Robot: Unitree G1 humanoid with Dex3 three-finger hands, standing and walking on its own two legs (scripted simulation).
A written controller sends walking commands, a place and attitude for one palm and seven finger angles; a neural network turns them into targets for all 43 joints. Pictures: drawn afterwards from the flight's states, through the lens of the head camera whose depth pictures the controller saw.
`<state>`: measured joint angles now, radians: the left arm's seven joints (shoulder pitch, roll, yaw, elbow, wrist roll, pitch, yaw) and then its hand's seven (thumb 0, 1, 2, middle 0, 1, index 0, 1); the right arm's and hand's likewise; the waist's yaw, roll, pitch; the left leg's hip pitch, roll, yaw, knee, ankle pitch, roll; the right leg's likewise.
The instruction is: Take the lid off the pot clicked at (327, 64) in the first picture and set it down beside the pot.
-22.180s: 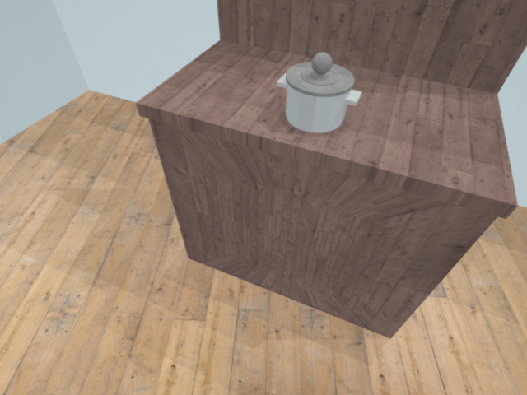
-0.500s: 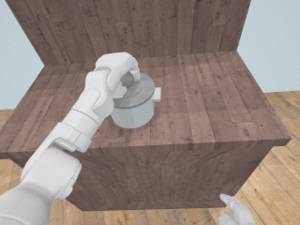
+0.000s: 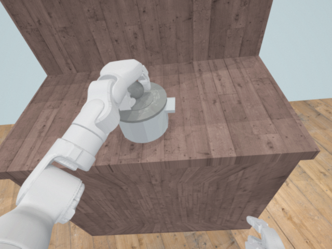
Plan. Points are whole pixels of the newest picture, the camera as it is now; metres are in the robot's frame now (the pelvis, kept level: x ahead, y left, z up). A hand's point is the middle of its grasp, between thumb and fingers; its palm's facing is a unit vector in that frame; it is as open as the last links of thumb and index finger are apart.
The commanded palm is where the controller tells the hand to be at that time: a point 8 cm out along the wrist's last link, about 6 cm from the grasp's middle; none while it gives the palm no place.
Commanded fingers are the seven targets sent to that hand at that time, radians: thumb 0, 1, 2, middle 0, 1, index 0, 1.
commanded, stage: lift the lid straight up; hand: left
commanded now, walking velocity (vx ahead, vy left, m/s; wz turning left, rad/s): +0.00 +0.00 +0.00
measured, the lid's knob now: (134, 90) +0.46 +0.08 +0.16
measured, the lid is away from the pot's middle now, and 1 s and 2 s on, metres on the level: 0.01 0.01 0.03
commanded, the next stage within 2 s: move the lid sideways beside the pot in 1.84 s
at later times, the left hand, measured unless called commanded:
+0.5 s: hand (125, 80) +0.44 +0.09 +0.21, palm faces -0.13 -0.05 -0.99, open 7.8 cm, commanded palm +0.41 +0.10 +0.29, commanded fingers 0.00 0.35 1.37 -1.26 -0.61 -1.08 -0.54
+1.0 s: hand (125, 62) +0.43 +0.08 +0.26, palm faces -0.05 -0.03 -1.00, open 7.8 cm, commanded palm +0.40 +0.10 +0.33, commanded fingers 0.00 0.35 1.37 -1.26 -0.61 -1.08 -0.54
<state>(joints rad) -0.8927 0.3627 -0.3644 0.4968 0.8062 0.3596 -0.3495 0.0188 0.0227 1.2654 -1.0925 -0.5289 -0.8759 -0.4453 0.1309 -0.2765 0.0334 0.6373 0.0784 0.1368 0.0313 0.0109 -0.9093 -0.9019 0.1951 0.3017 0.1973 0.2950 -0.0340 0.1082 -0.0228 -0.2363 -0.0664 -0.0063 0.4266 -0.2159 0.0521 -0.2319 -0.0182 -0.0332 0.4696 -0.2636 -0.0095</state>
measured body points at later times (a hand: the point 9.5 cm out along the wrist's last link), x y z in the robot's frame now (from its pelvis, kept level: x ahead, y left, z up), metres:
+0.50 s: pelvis +0.00 +0.00 +0.00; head +0.01 -0.05 +0.45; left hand +0.44 +0.09 +0.27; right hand +0.18 -0.22 -0.12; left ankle +0.00 +0.09 -0.74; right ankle -0.01 -0.11 -0.74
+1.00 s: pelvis -0.01 +0.01 +0.00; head +0.00 -0.05 +0.45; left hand +0.43 +0.08 +0.31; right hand +0.18 -0.21 -0.12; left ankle +0.00 +0.09 -0.74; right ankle -0.01 -0.11 -0.74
